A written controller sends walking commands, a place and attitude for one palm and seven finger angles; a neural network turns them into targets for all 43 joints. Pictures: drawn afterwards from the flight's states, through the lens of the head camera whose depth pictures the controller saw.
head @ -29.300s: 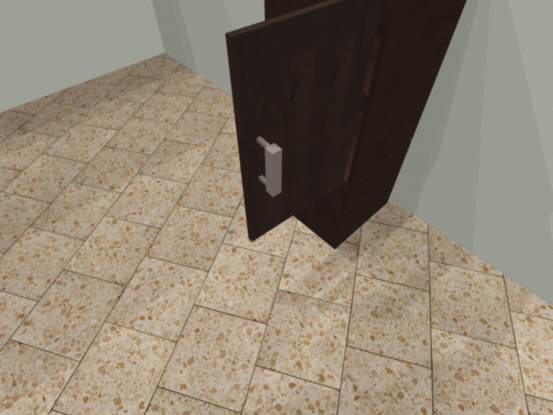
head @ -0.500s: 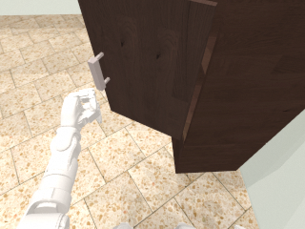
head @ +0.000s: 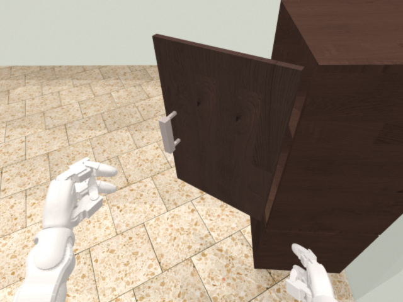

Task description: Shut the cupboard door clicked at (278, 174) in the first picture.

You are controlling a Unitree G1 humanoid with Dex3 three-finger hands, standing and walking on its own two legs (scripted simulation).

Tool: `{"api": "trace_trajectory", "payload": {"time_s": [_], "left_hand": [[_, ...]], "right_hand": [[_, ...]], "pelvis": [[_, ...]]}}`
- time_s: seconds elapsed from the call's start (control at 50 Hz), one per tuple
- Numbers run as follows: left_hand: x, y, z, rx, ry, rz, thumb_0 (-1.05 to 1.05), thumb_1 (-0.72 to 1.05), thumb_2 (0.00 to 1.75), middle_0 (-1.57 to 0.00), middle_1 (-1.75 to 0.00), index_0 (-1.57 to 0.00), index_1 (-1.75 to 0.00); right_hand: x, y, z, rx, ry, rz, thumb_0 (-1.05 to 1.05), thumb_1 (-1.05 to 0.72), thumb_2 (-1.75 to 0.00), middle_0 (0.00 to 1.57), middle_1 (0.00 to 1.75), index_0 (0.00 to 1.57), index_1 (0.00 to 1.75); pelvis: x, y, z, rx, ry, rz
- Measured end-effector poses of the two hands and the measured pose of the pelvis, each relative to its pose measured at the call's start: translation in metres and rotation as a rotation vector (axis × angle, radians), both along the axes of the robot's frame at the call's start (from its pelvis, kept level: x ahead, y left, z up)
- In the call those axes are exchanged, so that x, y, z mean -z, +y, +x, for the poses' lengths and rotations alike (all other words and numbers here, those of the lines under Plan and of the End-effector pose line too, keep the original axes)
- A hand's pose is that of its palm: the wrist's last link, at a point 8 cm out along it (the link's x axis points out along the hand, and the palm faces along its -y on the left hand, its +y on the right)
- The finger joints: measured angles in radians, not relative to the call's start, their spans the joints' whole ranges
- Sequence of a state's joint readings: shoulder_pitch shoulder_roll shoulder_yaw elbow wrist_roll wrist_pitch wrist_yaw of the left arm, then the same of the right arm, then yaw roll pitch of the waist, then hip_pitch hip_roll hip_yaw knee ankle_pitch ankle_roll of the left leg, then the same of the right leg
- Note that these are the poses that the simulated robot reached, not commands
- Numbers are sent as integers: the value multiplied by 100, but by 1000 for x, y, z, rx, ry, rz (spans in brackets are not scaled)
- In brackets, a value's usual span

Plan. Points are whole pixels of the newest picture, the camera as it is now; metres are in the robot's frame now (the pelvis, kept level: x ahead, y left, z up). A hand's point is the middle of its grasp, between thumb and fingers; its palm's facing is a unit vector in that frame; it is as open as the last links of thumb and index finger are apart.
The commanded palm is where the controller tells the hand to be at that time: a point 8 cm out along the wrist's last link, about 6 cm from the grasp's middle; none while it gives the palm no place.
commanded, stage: draw the hand back to the body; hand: left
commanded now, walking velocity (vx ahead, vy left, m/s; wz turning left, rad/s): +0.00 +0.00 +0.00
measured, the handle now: (171, 132) +0.63 +0.17 -0.04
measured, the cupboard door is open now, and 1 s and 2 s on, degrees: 61 61 61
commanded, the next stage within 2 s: step back with the hand held close in 0.66 s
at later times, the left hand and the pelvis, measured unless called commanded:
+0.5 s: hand (41, 224) +0.18 +0.26 +0.15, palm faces +0.48 -0.77 -0.41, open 7.2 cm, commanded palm +0.14 +0.29 +0.18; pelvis +0.00 -0.01 +0.00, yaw +1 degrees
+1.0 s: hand (48, 221) +0.19 +0.26 +0.15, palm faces +0.39 -0.78 -0.49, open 7.4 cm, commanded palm +0.13 +0.30 +0.18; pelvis +0.00 +0.00 +0.00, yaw +0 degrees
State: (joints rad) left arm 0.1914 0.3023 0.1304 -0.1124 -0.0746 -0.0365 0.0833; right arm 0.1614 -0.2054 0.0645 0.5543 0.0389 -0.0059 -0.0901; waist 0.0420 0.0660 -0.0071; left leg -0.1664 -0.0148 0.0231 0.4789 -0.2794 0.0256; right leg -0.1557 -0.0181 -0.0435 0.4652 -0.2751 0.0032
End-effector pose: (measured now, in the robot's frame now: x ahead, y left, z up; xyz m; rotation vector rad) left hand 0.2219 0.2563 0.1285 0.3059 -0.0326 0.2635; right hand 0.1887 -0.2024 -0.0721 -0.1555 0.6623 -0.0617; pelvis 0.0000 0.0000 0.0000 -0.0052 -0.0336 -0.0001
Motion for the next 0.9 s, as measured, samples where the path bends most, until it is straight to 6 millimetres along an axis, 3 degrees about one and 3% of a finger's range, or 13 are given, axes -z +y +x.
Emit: {"api": "trace_trajectory", "payload": {"time_s": [0.12, 0.32, 0.38, 0.54, 0.74, 0.9], "left_hand": [[-15, 19, -30, -78, 3, 60, 1, 90, 89, -66, -79, -66, -80], [-60, 42, -77, -202, -82, 218, 1, 89, 89, -38, -49, -39, -50], [-62, 45, -85, -228, -83, 230, 1, 89, 89, -32, -42, -32, -42], [-38, 33, -79, -216, -44, 148, 1, 89, 89, -23, -32, -23, -33], [-58, 22, -74, -162, -115, 207, 1, 89, 89, -21, -30, -22, -30], [-54, 32, -70, -176, -84, 242, 1, 89, 89, -21, -30, -21, -30]], "right_hand": [[4, 3, 0, -27, 17, 3, 1, -91, -90, 21, 30, 20, 30], [10, -10, -6, -18, 25, -12, 1, -91, -90, 21, 30, 20, 30], [11, -15, -7, -14, 23, -15, 1, -91, -90, 21, 30, 20, 30], [10, -27, -14, -1, 25, -41, 1, -91, -90, 21, 30, 20, 30], [6, -35, -16, 33, -14, -30, 1, -91, -90, 21, 30, 20, 30], [14, -39, -21, 41, 46, -27, 1, -91, -90, 21, 30, 20, 30]], "pelvis": [[-3, 0, 5, -3, -18, 0], [-3, -3, 7, -6, -31, 0], [-3, -4, 5, -8, -34, 1], [-3, -11, -1, -8, -35, 6], [-3, -16, 1, 4, -43, 3], [-2, -14, -3, -7, 10, -12]]}}
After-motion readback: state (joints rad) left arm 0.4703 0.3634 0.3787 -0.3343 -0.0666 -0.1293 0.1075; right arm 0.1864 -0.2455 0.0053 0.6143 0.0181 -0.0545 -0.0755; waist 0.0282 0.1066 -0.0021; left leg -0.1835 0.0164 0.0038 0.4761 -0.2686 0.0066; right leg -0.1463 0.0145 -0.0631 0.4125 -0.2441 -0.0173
